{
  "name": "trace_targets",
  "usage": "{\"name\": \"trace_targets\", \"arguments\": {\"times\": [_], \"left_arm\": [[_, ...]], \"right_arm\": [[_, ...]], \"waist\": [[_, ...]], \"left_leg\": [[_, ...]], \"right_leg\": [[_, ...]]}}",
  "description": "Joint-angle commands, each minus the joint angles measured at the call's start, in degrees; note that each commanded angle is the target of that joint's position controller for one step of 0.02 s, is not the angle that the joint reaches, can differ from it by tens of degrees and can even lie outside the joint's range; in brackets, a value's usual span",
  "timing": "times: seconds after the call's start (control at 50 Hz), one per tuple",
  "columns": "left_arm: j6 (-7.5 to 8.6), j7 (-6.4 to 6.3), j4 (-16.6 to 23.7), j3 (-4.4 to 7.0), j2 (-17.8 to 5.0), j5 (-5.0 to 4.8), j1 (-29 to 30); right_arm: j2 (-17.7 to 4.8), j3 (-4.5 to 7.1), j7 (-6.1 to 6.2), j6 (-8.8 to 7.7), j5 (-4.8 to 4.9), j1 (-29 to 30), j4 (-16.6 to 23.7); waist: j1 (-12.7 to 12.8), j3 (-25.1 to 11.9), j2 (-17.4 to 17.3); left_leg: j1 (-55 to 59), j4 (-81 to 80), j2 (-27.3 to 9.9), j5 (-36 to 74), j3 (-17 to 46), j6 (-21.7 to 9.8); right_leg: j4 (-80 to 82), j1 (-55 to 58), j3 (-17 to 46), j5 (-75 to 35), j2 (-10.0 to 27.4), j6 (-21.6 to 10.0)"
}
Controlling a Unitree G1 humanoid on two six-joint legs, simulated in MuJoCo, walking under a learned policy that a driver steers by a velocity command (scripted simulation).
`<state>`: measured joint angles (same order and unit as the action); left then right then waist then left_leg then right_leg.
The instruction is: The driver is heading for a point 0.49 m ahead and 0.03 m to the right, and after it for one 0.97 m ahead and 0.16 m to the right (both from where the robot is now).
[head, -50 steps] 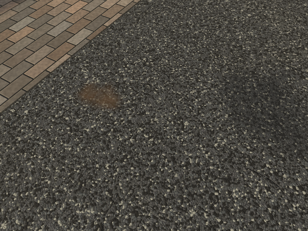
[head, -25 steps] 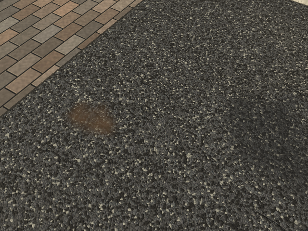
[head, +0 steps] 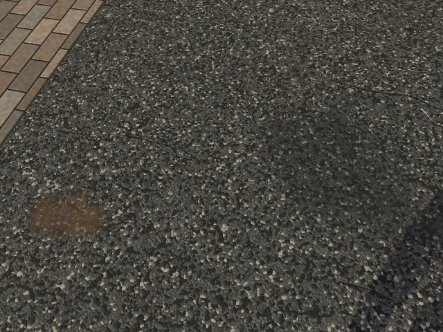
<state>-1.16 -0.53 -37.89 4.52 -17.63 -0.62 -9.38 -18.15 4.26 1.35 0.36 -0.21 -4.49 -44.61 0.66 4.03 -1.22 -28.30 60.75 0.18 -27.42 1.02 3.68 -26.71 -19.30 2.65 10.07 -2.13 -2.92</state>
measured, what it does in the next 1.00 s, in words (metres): walks ahead, turning right: left foot, then right foot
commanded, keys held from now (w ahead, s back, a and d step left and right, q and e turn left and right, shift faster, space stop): e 0.38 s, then no key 0.12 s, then w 0.50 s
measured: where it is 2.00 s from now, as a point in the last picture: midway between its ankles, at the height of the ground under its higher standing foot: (301, 238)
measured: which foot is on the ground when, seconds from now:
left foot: up 0.00-0.24, down 0.26-0.66, up 0.68-1.00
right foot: down 0.00-0.26, up 0.28-0.64, down 0.66-1.00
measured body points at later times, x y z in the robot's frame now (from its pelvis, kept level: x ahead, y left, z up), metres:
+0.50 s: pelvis +0.01 +0.04 +0.00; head +0.05 +0.05 +0.45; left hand +0.23 +0.29 -0.11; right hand +0.05 -0.26 -0.10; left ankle +0.05 +0.15 -0.74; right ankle -0.04 -0.09 -0.67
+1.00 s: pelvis +0.12 -0.01 +0.00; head +0.14 -0.03 +0.45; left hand +0.21 +0.26 -0.12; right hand +0.22 -0.32 -0.10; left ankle +0.32 +0.07 -0.71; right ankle -0.05 -0.08 -0.74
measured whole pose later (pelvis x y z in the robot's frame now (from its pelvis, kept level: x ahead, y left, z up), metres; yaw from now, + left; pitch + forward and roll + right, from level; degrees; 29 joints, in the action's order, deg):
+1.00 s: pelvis +0.12 -0.01 +0.00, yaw -20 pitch +2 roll -1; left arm 3.1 -0.5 -45.0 3.1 -16.2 -0.8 -24.4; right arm -17.2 2.7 -3.0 -3.9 1.1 -4.5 -43.7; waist 4.3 1.3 -2.2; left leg -34.1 34.6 -3.6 -1.5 -0.1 0.7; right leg -11.4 4.8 1.1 17.9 -0.9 -1.0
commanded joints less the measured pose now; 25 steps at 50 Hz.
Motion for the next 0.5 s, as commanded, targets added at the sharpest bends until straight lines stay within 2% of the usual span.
{"name": "trace_targets", "arguments": {"times": [0.02, 0.1, 0.18, 0.22, 0.24, 0.26, 0.28, 0.3, 0.32, 0.34, 0.36, 0.38, 0.42, 0.46, 0.5], "left_arm": [[0.25, -1.03, 4.2, 2.77, -9.7, 0.21, 1.1], [-0.44, -1.55, 4.4, 3.16, -10.7, -0.04, 1.4], [-0.99, -1.23, 4.6, 2.97, -10.3, -0.05, 2.4], [-1.37, -1.4, 5.0, 2.68, -9.7, -0.56, 4.0], [-1.52, -1.58, 5.1, 2.34, -8.7, -0.72, 3.4], [-1.52, -1.55, 5.1, 1.49, -5.7, -0.12, 1.1], [-0.98, -1.47, 6.9, 1.74, -5.7, -0.53, 0.0], [-0.49, -1.48, 5.5, 3.15, -10.7, 0.33, -1.2], [-0.72, -1.3, 4.1, 4.09, -12.5, -0.31, -2.1], [-1.39, -1.53, 2.6, 4.08, -11.2, -0.3, -3.4], [-1.91, -1.63, 2.3, 3.83, -10.0, -0.05, -3.6], [-2.17, -1.43, 2.5, 3.36, -8.4, -0.25, -3.3], [-1.89, -1.26, 4.2, 2.43, -6.1, -0.68, -0.2], [-1.56, -1.18, 5.3, 1.67, -4.9, -0.42, 1.8], [-1.4, -0.83, 5.7, 0.8, -3.7, 0.11, 2.1]], "right_arm": [[-4.0, 1.02, 0.48, -0.38, 0.29, -1.9, 3.1], [-3.6, 0.7, 0.2, -0.16, 0.39, -0.9, 3.3], [-4.5, 1.07, -0.65, -0.8, 0.69, -0.9, 3.7], [-4.5, 1.41, -1.14, -1.51, 0.68, -3.9, 3.0], [-5.6, 1.9, -1.12, -1.69, 0.4, -5.6, 2.5], [-9.7, 2.83, -0.72, -1.52, -0.64, -7.2, 2.7], [-13.4, 3.51, -0.73, -1.08, -2.35, -5.5, 2.6], [-10.0, 2.57, -0.58, -1.48, -2.78, -2.9, 4.6], [-6.9, 1.72, -0.18, -1.56, -2.21, 0.2, 5.5], [-5.8, 1.41, 0.07, -1.47, -1.31, 2.3, 5.9], [-5.0, 1.12, 0.4, -1.43, -0.36, 2.6, 6.0], [-4.8, 0.84, 0.78, -1.19, -0.22, 1.9, 5.8], [-5.1, 0.83, 1.19, -0.64, -0.53, -1.6, 4.9], [-6.2, 1.15, 1.21, -0.31, -0.55, -4.1, 4.3], [-7.6, 1.55, 0.72, -0.13, -0.17, -3.5, 4.3]], "waist": [[-1.3, -11.9, 7.6], [-0.4, -12.0, 9.1], [0.1, -10.5, 11.3], [-2.0, -10.1, 11.4], [-2.5, -10.1, 10.0], [-1.3, -11.2, 0.4], [0.9, -7.9, -15.9], [0.4, -7.3, -11.3], [1.5, -6.2, -7.5], [2.3, -5.1, -5.9], [1.6, -4.3, -6.0], [1.0, -3.9, -6.1], [-1.2, -4.2, -7.0], [-2.9, -5.9, -7.7], [-3.0, -7.3, -8.5]], "left_leg": [[-2.1, -6.1, 0.2, 3.4, 2.4, 1.4], [3.8, -15.0, 1.5, 7.1, 3.0, 1.8], [7.3, -23.0, 2.3, 7.5, 3.5, 0.5], [12.8, -33.6, 2.4, 13.3, 2.5, -1.0], [17.6, -39.2, 0.2, 18.3, 3.3, -2.3], [23.9, -42.4, -11.4, 20.9, 13.6, -6.4], [21.7, -45.5, -22.0, 28.6, 28.3, -16.4], [18.8, -45.8, -24.3, 28.7, 28.6, -20.0], [17.1, -44.9, -20.8, 27.1, 22.1, -17.9], [16.9, -44.2, -16.8, 24.5, 16.6, -15.2], [18.1, -44.0, -15.4, 24.1, 13.8, -14.4], [18.1, -44.0, -14.2, 25.8, 10.9, -14.4], [21.1, -44.1, -13.1, 28.1, 8.3, -15.5], [25.5, -43.0, -14.4, 31.6, 8.2, -16.7], [25.3, -42.1, -14.9, 33.9, 6.8, -16.9]], "right_leg": [[5.2, 12.6, 14.5, -30.3, 13.4, -11.5], [5.3, 8.6, 16.8, -20.8, 12.0, -10.3], [4.7, 7.2, 22.3, -12.4, 11.2, -9.0], [2.3, 5.9, 23.5, -10.5, 9.4, -6.9], [0.1, 3.3, 22.6, -5.6, 7.2, -4.6], [-10.2, -3.4, 17.0, 8.3, 2.3, -1.2], [-21.5, -14.2, 6.4, 25.8, -6.4, 2.1], [-34.1, -14.5, 7.9, 25.7, -1.9, 4.0], [-38.7, -13.9, 7.5, 21.6, -1.1, 4.5], [-41.0, -14.0, 6.4, 18.4, -0.6, 5.6], [-43.2, -15.7, 5.9, 15.2, -0.3, 6.6], [-44.0, -15.8, 4.7, 13.7, -0.1, 7.4], [-39.0, -15.9, 2.6, 12.4, 0.2, 8.3], [-32.0, -14.8, 2.2, 13.6, 1.1, 8.8], [-24.2, -9.3, 0.5, 15.3, 2.4, 8.5]]}}
Next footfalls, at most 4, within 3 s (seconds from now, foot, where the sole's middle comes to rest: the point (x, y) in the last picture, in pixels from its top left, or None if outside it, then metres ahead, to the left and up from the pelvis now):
0.26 left None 0.09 0.14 -0.78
0.66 right None -0.01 -0.09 -0.78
1.10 left None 0.37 0.04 -0.78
1.64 right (341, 272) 0.59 -0.29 -0.78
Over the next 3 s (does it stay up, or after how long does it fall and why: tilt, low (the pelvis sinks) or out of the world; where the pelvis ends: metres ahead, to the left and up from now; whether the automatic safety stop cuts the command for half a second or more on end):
stays up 0.96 -0.24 -0.01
